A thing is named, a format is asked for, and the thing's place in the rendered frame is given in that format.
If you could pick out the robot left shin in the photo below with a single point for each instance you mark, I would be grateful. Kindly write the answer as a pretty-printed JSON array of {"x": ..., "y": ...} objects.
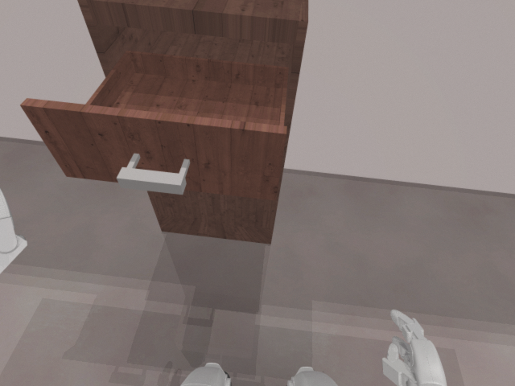
[{"x": 216, "y": 365}]

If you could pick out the right robot hand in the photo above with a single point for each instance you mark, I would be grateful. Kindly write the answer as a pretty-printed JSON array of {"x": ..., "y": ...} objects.
[{"x": 421, "y": 364}]

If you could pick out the drawer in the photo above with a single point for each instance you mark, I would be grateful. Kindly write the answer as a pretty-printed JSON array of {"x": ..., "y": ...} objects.
[{"x": 226, "y": 117}]

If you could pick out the cabinet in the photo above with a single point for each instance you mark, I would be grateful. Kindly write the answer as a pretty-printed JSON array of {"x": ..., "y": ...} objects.
[{"x": 269, "y": 32}]

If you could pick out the robot left thigh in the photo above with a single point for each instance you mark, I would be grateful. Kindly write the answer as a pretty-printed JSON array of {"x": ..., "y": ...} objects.
[{"x": 207, "y": 376}]

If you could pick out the handle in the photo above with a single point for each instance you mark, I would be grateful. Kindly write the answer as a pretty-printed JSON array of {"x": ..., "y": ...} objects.
[{"x": 152, "y": 180}]

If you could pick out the left robot hand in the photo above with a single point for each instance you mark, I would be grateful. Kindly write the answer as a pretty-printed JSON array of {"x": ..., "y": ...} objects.
[{"x": 11, "y": 245}]

